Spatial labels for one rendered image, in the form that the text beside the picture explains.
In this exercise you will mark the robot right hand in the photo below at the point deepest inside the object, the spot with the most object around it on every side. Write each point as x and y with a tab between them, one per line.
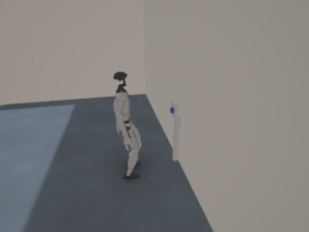
128	141

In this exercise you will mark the robot left hand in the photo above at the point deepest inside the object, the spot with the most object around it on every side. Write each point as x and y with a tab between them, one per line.
118	128

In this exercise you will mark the panel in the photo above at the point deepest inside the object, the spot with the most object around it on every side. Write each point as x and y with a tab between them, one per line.
177	126

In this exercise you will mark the robot torso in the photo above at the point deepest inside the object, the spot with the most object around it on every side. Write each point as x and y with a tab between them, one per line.
126	110

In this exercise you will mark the right robot forearm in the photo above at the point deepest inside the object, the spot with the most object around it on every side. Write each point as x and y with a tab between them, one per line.
121	122

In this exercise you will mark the robot right foot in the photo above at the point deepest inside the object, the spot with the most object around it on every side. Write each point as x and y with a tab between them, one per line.
131	176

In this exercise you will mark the left robot upper arm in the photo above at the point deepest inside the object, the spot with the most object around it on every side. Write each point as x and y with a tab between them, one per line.
115	104

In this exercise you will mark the right robot upper arm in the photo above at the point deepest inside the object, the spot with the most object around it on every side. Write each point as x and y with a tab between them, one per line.
121	104

